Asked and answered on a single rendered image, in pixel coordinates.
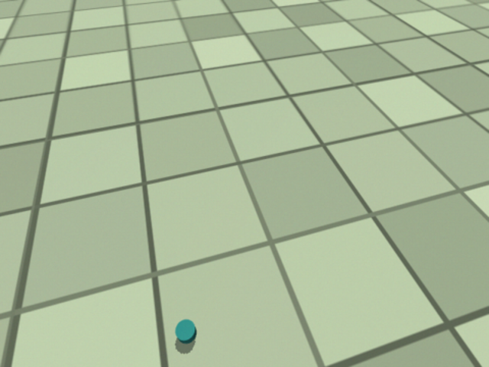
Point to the tin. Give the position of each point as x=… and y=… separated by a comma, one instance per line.
x=185, y=331

